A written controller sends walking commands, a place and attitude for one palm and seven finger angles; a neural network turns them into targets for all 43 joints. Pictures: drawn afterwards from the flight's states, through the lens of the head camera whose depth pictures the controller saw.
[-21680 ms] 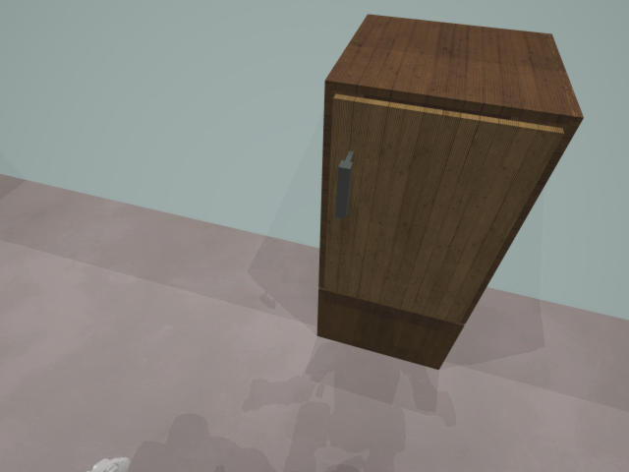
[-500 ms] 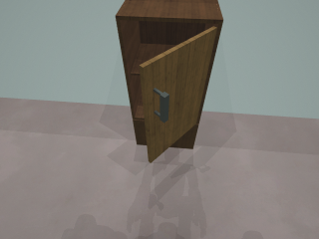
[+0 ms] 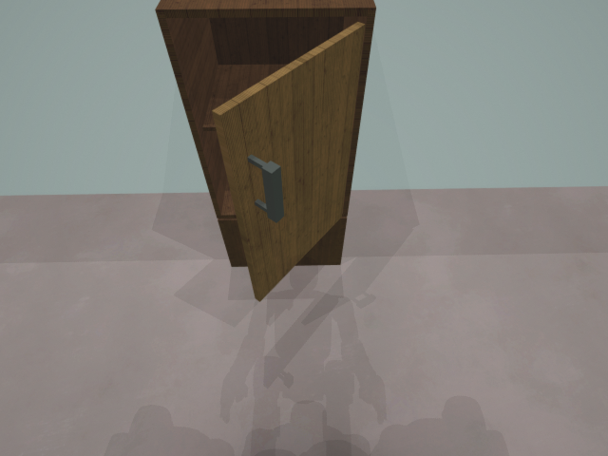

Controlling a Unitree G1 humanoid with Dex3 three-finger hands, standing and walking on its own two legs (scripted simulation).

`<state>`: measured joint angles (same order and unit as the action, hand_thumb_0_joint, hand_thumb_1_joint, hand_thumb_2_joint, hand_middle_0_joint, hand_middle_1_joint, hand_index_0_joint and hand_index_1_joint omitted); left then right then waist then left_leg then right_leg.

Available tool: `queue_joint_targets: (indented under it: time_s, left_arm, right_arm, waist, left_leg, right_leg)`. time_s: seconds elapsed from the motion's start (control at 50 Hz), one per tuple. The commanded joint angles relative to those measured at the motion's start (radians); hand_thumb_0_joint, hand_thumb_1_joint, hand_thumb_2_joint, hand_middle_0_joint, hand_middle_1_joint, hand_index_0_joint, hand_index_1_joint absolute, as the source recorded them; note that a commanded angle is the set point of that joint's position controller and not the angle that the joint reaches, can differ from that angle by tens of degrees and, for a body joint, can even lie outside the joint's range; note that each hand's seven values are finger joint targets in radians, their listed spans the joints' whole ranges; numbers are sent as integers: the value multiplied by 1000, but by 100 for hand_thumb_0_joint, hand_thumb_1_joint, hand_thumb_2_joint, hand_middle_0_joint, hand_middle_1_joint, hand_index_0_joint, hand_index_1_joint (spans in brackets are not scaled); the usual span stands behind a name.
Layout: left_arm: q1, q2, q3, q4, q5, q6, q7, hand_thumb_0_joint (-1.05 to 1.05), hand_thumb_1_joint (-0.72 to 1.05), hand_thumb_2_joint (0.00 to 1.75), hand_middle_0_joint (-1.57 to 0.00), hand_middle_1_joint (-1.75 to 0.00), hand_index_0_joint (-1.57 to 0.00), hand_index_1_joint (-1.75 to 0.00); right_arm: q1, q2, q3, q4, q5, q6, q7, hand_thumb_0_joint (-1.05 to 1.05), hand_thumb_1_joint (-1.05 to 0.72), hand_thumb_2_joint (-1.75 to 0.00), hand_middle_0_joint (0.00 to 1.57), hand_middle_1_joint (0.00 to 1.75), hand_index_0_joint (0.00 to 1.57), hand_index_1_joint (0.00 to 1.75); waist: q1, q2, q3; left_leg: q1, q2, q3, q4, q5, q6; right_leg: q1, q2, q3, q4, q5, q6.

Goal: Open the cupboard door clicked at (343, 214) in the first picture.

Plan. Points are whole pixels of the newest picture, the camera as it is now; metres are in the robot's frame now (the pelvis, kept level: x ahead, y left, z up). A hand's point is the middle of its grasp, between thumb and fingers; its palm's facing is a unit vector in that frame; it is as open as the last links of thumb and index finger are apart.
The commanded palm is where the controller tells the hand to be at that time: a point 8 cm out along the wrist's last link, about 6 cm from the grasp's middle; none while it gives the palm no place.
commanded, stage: walk to a spot facing it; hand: left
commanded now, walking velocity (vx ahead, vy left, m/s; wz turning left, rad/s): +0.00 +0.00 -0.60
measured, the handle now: (265, 188) +0.55 +0.11 -0.02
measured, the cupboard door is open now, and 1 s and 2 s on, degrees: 50 50 50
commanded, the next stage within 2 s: none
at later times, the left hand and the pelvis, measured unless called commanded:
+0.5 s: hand out of the picture +0.09 +0.13 -0.15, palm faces -0.16 -0.94 -0.29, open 7.4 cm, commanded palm none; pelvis +0.01 -0.06 +0.01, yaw -16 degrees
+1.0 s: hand (206, 408) +0.21 +0.18 -0.18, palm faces -0.43 -0.87 -0.25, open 7.4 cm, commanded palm none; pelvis +0.08 +0.00 +0.00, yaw -33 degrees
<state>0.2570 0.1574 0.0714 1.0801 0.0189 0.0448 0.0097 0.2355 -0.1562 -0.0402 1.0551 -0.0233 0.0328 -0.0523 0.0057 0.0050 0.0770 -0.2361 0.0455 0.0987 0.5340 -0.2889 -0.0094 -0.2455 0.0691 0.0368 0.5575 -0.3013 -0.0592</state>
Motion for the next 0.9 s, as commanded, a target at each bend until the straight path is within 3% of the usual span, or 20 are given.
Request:
queue_joint_targets:
  time_s: [0.0,0.02,0.06,0.1,0.12,0.14,0.16,0.18,0.2,0.22,0.24,0.3,0.42,0.58,0.66,0.72,0.78,0.82,0.86,0.88]
  left_arm:
    - [-8,98,31,-100,0,-8,-5,0,90,90,-20,-30,-20,-30]
    - [-29,95,34,-116,2,-3,-10,0,90,90,-20,-30,-20,-30]
    - [-48,96,36,-141,4,1,-18,0,90,90,-20,-30,-20,-30]
    - [-7,84,35,-134,1,-6,-23,0,90,90,-20,-30,-20,-30]
    - [40,93,37,-125,0,-8,-24,0,90,90,-20,-30,-20,-30]
    - [96,126,45,-113,5,-14,-21,0,90,90,-20,-30,-20,-30]
    - [119,240,64,-110,20,-28,-4,0,90,90,-20,-30,-20,-30]
    - [136,271,63,-107,2,-26,8,0,90,90,-20,-30,-20,-30]
    - [107,264,64,-122,-2,-26,15,0,90,90,-20,-30,-20,-30]
    - [64,226,62,-141,1,-26,21,0,90,90,-20,-30,-20,-30]
    - [30,221,59,-150,0,-28,24,0,90,90,-20,-30,-20,-30]
    - [51,205,54,-158,-6,-40,30,0,90,90,-20,-30,-20,-30]
    - [91,198,55,-167,-5,-37,31,0,90,90,-20,-30,-20,-30]
    - [136,205,58,-181,0,-38,28,0,90,90,-20,-30,-20,-30]
    - [142,213,57,-189,3,-38,28,0,90,90,-20,-30,-20,-30]
    - [147,222,60,-192,6,-39,32,0,90,90,-20,-30,-20,-30]
    - [137,236,62,-200,7,-37,30,0,90,90,-20,-30,-20,-30]
    - [91,245,65,-212,11,-35,29,0,90,90,-20,-30,-20,-30]
    - [42,239,64,-225,4,-33,26,0,90,90,-20,-30,-20,-30]
    - [29,224,58,-234,-5,-33,22,0,90,90,-20,-30,-20,-30]
  right_arm:
    - [62,-181,-47,-71,-6,-13,-13,0,-90,-90,20,30,20,30]
    - [62,-190,-49,-78,-11,-16,-13,0,-90,-90,20,30,20,30]
    - [37,-201,-46,-101,-18,-20,-10,0,-90,-90,20,30,20,30]
    - [-14,-202,-46,-124,-19,-19,-8,0,-90,-90,20,30,20,30]
    - [-38,-211,-49,-136,-17,-15,-5,0,-90,-90,20,30,20,30]
    - [-63,-204,-50,-152,-7,-10,-3,0,-90,-90,20,30,20,30]
    - [-57,-132,-44,-183,7,-5,1,0,-90,-90,20,30,20,30]
    - [-101,-147,-44,-202,5,3,7,0,-90,-90,20,30,20,30]
    - [-68,-145,-49,-200,7,8,13,0,-90,-90,20,30,20,30]
    - [-111,-145,-49,-190,5,8,11,0,-90,-90,20,30,20,30]
    - [-114,-145,-47,-190,7,7,11,0,-90,-90,20,30,20,30]
    - [-117,-129,-44,-187,10,8,15,0,-90,-90,20,30,20,30]
    - [-155,-138,-45,-210,13,21,6,0,-90,-90,20,30,20,30]
    - [-227,-136,-44,-255,16,14,4,0,-90,-90,20,30,20,30]
    - [-246,-132,-43,-281,18,7,6,0,-90,-90,20,30,20,30]
    - [-249,-126,-40,-296,22,-4,5,0,-90,-90,20,30,20,30]
    - [-244,-120,-39,-310,26,-10,6,0,-90,-90,20,30,20,30]
    - [-199,-121,-39,-309,30,-20,6,0,-90,-90,20,30,20,30]
    - [-99,-130,-39,-281,32,-27,4,0,-90,-90,20,30,20,30]
    - [-27,-161,-44,-258,26,-35,-1,0,-90,-90,20,30,20,30]
  waist:
    - [-10,172,-46]
    - [-16,191,-39]
    - [-9,196,-31]
    - [25,132,-59]
    - [50,87,-71]
    - [82,-32,-75]
    - [79,-380,-75]
    - [97,-353,-46]
    - [60,-237,-59]
    - [53,-194,-31]
    - [35,-167,-38]
    - [33,-60,-124]
    - [39,-122,-119]
    - [52,-76,-95]
    - [57,-92,-93]
    - [62,-89,-126]
    - [58,-90,-115]
    - [30,-102,-116]
    - [-20,-65,-146]
    - [-46,-7,-174]
  left_leg:
    - [64,282,-244,-210,56,137]
    - [50,337,-267,-250,93,174]
    - [42,363,-238,-239,216,198]
    - [28,324,-132,-141,301,154]
    - [1,287,-79,-60,284,115]
    - [-61,205,-13,92,173,53]
    - [-263,34,81,336,-182,-24]
    - [-318,-17,-22,519,-351,-27]
    - [-319,14,-86,593,-295,-24]
    - [-353,20,-108,617,-242,-26]
    - [-370,27,-123,628,-197,-33]
    - [-358,12,-128,608,-115,-46]
    - [-393,-9,-153,579,-59,-56]
    - [-414,-26,-180,542,-77,-53]
    - [-406,-38,-184,504,-87,-50]
    - [-389,-50,-182,427,-120,-45]
    - [-321,-64,-179,359,-128,-37]
    - [-226,-60,-192,232,-128,-32]
    - [-8,-60,-191,11,10,-31]
    - [193,3,-219,-121,105,-11]
  right_leg:
    - [-148,-42,12,171,1,19]
    - [-166,-43,-26,287,-154,32]
    - [-180,-83,-23,354,-239,39]
    - [-89,-92,-44,230,-172,37]
    - [-15,-86,-58,116,-65,40]
    - [71,-101,-2,-75,128,36]
    - [167,-323,376,-249,366,-24]
    - [140,-402,482,-252,578,-89]
    - [130,-407,419,-230,494,-146]
    - [115,-339,421,-216,497,-139]
    - [147,-317,392,-187,536,-140]
    - [246,-267,329,-148,677,-94]
    - [271,-220,338,-175,670,-24]
    - [249,-228,453,-174,651,-66]
    - [241,-221,498,-166,637,-91]
    - [295,-220,525,-134,731,-114]
    - [238,-215,551,-125,735,-133]
    - [179,-209,555,-101,713,-139]
    - [63,-142,502,-49,602,-83]
    - [-78,-73,427,18,429,-35]
